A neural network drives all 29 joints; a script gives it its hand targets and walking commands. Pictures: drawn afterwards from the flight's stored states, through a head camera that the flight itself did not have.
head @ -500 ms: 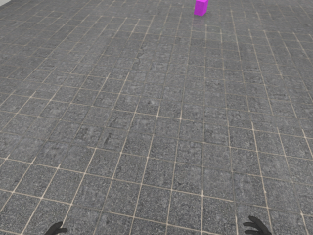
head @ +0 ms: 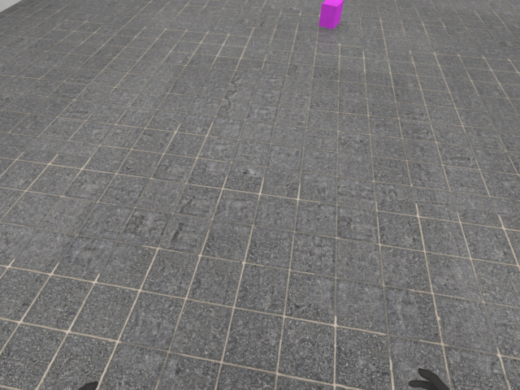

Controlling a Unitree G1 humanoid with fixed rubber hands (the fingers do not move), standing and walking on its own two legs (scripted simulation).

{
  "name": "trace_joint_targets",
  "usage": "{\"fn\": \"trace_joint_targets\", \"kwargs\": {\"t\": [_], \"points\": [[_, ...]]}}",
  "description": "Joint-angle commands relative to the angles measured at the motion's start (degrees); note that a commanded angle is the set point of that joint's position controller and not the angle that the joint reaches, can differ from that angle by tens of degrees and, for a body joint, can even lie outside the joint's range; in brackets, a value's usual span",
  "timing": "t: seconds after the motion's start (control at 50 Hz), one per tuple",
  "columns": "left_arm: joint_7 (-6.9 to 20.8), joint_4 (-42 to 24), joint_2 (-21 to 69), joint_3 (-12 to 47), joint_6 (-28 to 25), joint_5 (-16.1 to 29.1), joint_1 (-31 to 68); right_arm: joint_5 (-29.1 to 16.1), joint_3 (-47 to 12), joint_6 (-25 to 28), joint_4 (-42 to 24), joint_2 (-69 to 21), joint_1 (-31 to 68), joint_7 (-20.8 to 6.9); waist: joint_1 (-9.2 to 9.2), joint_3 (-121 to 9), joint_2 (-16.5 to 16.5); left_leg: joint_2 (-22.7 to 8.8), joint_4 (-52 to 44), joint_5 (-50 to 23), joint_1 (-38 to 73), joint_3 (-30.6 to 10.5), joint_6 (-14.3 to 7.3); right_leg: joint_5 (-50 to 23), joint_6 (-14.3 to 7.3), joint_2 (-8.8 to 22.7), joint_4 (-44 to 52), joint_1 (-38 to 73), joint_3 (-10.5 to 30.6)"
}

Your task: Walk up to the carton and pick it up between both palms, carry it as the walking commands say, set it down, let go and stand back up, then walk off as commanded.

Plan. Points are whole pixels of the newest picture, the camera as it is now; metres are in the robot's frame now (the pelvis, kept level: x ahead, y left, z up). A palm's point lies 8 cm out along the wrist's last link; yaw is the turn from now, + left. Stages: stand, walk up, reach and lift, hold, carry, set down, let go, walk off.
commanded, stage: walk up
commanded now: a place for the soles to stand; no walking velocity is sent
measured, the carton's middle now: (331, 13) +3.22 -0.75 -0.68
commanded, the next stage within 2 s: none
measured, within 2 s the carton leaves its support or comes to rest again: neither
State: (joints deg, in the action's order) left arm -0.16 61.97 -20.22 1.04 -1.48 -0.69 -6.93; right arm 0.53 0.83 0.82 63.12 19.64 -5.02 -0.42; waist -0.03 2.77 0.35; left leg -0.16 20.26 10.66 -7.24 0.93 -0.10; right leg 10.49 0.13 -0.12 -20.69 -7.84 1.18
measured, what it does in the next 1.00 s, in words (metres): walks ahead, turning right: right foot, then left foot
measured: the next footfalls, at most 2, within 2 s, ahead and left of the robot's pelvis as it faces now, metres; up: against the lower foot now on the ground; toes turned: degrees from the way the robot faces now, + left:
right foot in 0.38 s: +0.19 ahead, -0.25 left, +0.00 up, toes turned -25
left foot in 0.86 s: +0.62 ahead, -0.14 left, +0.00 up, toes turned -16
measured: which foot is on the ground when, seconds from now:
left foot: down 0.00-0.38, up 0.40-0.84, down 0.86-1.00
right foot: down 0.00-0.06, up 0.08-0.36, down 0.38-0.90, up 0.92-1.00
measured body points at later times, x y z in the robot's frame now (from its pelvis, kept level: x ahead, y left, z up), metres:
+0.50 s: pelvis +0.14 -0.12 -0.02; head +0.12 -0.16 +0.43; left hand +0.34 +0.17 -0.08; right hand +0.17 -0.49 -0.13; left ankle +0.10 +0.04 -0.68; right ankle +0.15 -0.24 -0.75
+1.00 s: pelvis +0.49 -0.20 -0.02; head +0.51 -0.21 +0.43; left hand +0.67 +0.09 -0.13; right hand +0.54 -0.55 -0.10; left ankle +0.58 -0.13 -0.75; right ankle +0.29 -0.26 -0.67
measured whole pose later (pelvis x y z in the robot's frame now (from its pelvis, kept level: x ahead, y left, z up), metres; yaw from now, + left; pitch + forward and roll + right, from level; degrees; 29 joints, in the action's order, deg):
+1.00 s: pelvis +0.49 -0.20 -0.02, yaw -23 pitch +2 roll +1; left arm 3.1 56.1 -26.7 -0.3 -6.8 0.8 -15.0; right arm 1.4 5.0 4.5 51.3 21.3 -2.2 -5.9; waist 1.6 0.0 -1.9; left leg -0.9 29.2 10.0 -21.5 7.9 -2.6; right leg 20.9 -4.3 1.8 -60.2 -15.2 1.7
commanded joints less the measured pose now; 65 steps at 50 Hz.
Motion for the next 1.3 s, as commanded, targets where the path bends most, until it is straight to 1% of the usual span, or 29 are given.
{"fn": "trace_joint_targets", "kwargs": {"t": [0.0,0.04,0.06,0.1,0.2,0.26,0.3,0.34,0.36,0.38,0.4,0.42,0.5,0.62,0.76,0.82,0.84,0.86,0.88,0.9,0.94,1.0,1.06,1.12,1.18,1.22,1.24,1.26,1.28], "points": [[4.0,-9.4,-19.9,-5.6,-2.3,-1.3,6.6,2.2,7.5,4.3,-8.7,20.6,0.7,-3.5,-3.05,-5.0,0.0,-10.0,1.3,36.6,10.9,-9.0,-8.0,28.4,-3.0,6.3,-1.4,-29.9,10.8],[5.1,-12.7,-16.8,-4.9,-2.7,-1.5,14.8,1.6,9.0,5.2,-7.8,22.6,-6.2,-3.7,-7.25,-3.4,11.3,-22.9,-13.2,38.0,18.2,-21.8,-12.8,11.3,0.1,2.9,-22.9,-41.8,-0.5],[5.3,-12.7,-16.7,-4.9,-3.0,-1.7,13.6,1.1,9.3,5.8,-8.8,22.2,-4.9,-3.4,-6.2,-4.5,8.4,-26.5,-14.9,30.3,18.8,-22.6,-14.4,9.2,0.3,6.3,-28.4,-42.1,0.5],[6.4,-11.6,-17.6,-4.9,-3.0,-1.0,12.1,1.7,9.7,5.8,-10.2,21.7,-0.9,-3.1,-4.13,-6.2,5.0,-24.1,-14.6,24.6,18.8,-16.8,-14.1,8.4,0.4,8.2,-29.0,-38.2,1.4],[9.3,-10.8,-17.1,-5.4,-1.8,-0.3,7.1,1.4,7.7,5.7,-14.9,21.6,6.8,-4.8,1.89,0.6,8.5,-19.9,-18.9,34.6,-2.5,-2.1,-11.5,4.9,1.2,8.4,-24.8,-26.2,-3.1],[9.4,-10.1,-16.7,-5.7,-1.8,-0.2,4.4,1.2,7.3,5.3,-15.2,22.6,6.7,-5.7,2.83,0.7,9.1,-18.9,-17.6,31.8,-5.9,3.4,-11.0,2.6,0.3,7.3,-18.3,-18.0,-7.0],[9.0,-9.7,-16.8,-5.9,-2.4,-0.1,1.9,1.2,6.8,4.8,-15.0,22.3,5.2,-5.9,3.57,0.7,6.0,-18.4,-11.8,30.5,-8.1,7.1,-10.7,2.3,-0.6,5.3,-15.6,-12.0,-10.7],[7.4,-6.0,-19.5,-7.7,-3.5,-0.3,-11.2,1.0,5.6,4.4,-16.2,19.5,6.0,-6.1,10.45,-4.1,-6.0,-13.1,12.0,18.2,-18.4,13.8,-8.4,6.1,-2.6,1.5,-9.6,7.5,-12.5],[5.9,-4.0,-26.2,-10.0,-4.2,-1.3,-20.9,0.4,4.2,4.6,-18.6,15.0,6.9,-6.8,14.5,-8.7,-22.8,-4.9,40.3,13.4,-31.0,16.4,-4.9,28.6,-7.1,10.8,2.2,18.4,10.7],[5.1,-7.0,-30.7,-9.6,-5.3,-0.1,-18.4,0.4,3.7,4.6,-20.8,14.8,9.1,-6.8,11.24,-5.0,-22.1,-1.1,49.8,19.3,-43.6,4.2,-2.7,38.7,-10.6,21.6,16.0,15.6,38.3],[4.5,-9.8,-29.8,-8.4,-5.9,1.5,-11.7,0.6,4.4,4.7,-20.1,19.8,10.6,-6.4,8.4,-2.6,-5.5,-6.0,51.0,12.3,-43.1,-2.0,-1.5,40.6,-12.1,23.2,16.4,12.2,38.0],[3.9,-10.4,-27.6,-7.8,-6.3,2.1,-8.6,-0.4,4.7,5.1,-18.6,21.1,10.3,-6.5,6.0,-4.8,3.1,-7.5,49.3,6.3,-41.0,-3.9,-1.4,33.6,-10.6,21.4,14.5,11.6,32.9],[3.2,-11.3,-25.1,-7.4,-7.3,1.5,-7.3,-0.4,6.0,4.1,-15.4,21.7,4.4,-7.5,1.99,-4.5,-8.5,-10.1,35.7,0.8,-32.7,-4.4,0.3,21.9,-8.2,15.9,14.5,1.3,13.1],[3.2,-12.5,-23.5,-7.1,-8.1,1.4,-6.9,0.2,5.6,2.3,-17.2,18.0,12.0,-9.7,1.74,-0.8,-6.8,-6.2,20.0,-10.0,-30.2,-0.5,1.9,15.0,-8.1,11.8,20.7,-1.1,2.6],[2.8,-9.8,-23.1,-7.3,-7.6,0.5,-10.0,-0.3,5.5,2.1,-17.5,14.4,17.4,-9.8,2.13,0.7,-4.0,-4.4,8.5,-12.4,-25.2,1.0,-2.8,-7.2,-9.4,14.2,18.6,7.5,-1.6],[2.3,-10.4,-23.5,-7.4,-6.6,0.7,-7.7,0.7,6.7,2.6,-14.9,16.1,7.9,-8.4,-2.07,-5.6,-3.8,-1.1,3.0,-5.0,-13.9,4.3,-5.3,-27.3,-8.7,13.2,3.3,13.8,-5.9],[2.1,-10.9,-22.3,-6.7,-6.1,0.8,-7.9,1.8,7.9,2.9,-11.4,17.9,-3.5,-7.5,-6.44,-12.5,-0.6,-0.6,2.4,-0.1,0.1,4.8,-6.8,-26.1,-7.8,10.3,-13.1,9.5,-8.9],[2.3,-12.0,-17.8,-4.9,-6.1,1.4,-11.4,3.3,10.0,3.1,-8.8,22.3,-15.5,-6.1,-10.48,-22.9,7.6,-11.1,3.0,16.0,22.0,-10.4,-9.8,-12.3,-6.6,6.0,-33.8,-6.6,-8.3],[2.7,-13.4,-14.6,-3.6,-6.8,1.9,-13.6,2.6,10.7,3.6,-11.0,25.1,-14.9,-5.0,-7.75,-25.8,17.6,-22.9,-1.9,20.9,37.5,-35.5,-15.2,20.7,-4.1,-3.5,-43.9,-28.1,-1.8],[2.3,-11.1,-21.5,-4.2,-6.5,2.0,-13.9,0.7,10.8,3.8,-13.4,24.6,-9.8,-4.2,-6.88,-22.3,10.1,-21.6,-2.7,24.7,35.9,-34.7,-19.0,16.1,-5.7,0.1,-46.2,-33.3,4.0],[2.7,-11.3,-20.4,-3.8,-7.5,1.9,-3.0,0.3,9.2,4.5,-12.4,21.1,-7.6,-3.6,-6.8,-14.7,5.9,-18.1,-2.0,6.4,25.9,-21.2,-14.1,7.7,-5.5,2.9,-45.5,-37.2,2.7],[3.5,-10.2,-19.6,-4.5,-6.8,1.3,-3.3,-0.1,8.1,5.4,-14.1,18.5,-2.6,-3.6,-1.07,-7.2,4.8,-16.4,-6.5,0.2,7.1,-11.4,-12.8,6.1,-3.0,6.7,-38.7,-27.8,3.0],[4.5,-10.7,-17.3,-4.3,-5.6,0.2,-0.2,-0.1,7.5,6.1,-15.7,18.4,-0.1,-4.3,-0.35,1.2,6.7,-16.8,-14.5,13.3,-4.9,-7.3,-14.6,6.2,-0.8,8.8,-26.8,-25.3,-0.1],[5.6,-10.7,-15.8,-5.0,-5.6,0.0,2.0,0.8,7.3,6.7,-17.1,18.7,3.4,-5.3,0.89,4.8,9.8,-13.0,-16.2,15.4,-13.7,-0.5,-12.4,-7.4,-0.3,7.0,-13.8,-15.2,-3.9],[5.2,-8.4,-16.2,-7.0,-5.3,-0.1,-3.2,-0.1,6.9,6.4,-16.9,17.5,1.0,-5.7,3.18,-0.5,3.6,-11.5,-6.6,1.4,-16.2,4.3,-9.9,-14.2,-1.3,2.6,-12.8,-0.7,-10.0],[4.2,-7.3,-18.0,-8.8,-5.3,0.1,-9.9,-0.9,6.4,6.3,-17.1,16.6,-0.2,-5.6,8.06,-5.7,-4.4,-8.1,12.8,-14.3,-22.1,9.6,-6.3,-8.8,-5.2,0.6,-10.1,14.8,-11.1],[3.3,-4.8,-21.2,-10.5,-5.3,0.0,-19.7,-1.1,5.8,6.2,-18.1,15.3,0.3,-5.6,12.18,-10.9,-12.8,-4.0,33.4,-14.8,-27.7,10.6,-3.8,3.6,-8.8,5.4,-6.3,24.3,-1.8],[2.5,-5.7,-24.4,-10.9,-5.6,0.3,-22.6,-1.0,5.1,6.0,-18.9,13.6,-2.4,-5.5,10.97,-14.7,-19.7,2.3,51.0,15.7,-37.7,6.0,-1.9,8.2,-13.8,19.9,2.2,30.5,23.4],[1.9,-8.6,-26.7,-10.5,-6.1,1.5,-19.0,-0.3,5.6,5.8,-18.2,17.6,-4.1,-4.9,8.36,-15.7,-8.9,-0.3,56.4,15.2,-39.6,-2.3,-1.6,20.8,-16.2,25.2,6.7,28.2,34.8]]}}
